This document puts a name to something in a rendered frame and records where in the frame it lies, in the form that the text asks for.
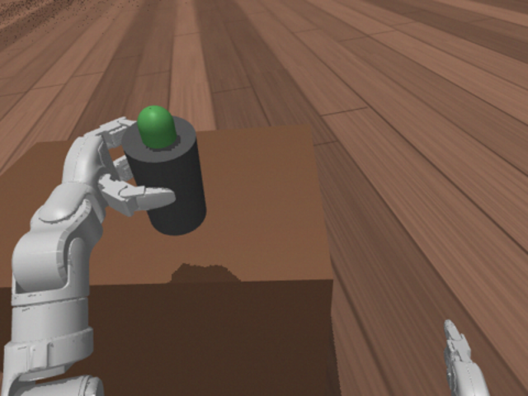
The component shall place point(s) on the bottle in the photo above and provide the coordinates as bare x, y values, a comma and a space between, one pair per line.
162, 151

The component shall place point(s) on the left robot hand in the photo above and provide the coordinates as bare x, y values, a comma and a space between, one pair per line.
88, 161

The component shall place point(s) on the right robot hand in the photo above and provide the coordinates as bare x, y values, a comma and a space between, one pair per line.
463, 376

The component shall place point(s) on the left robot arm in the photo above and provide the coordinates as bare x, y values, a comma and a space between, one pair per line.
50, 282

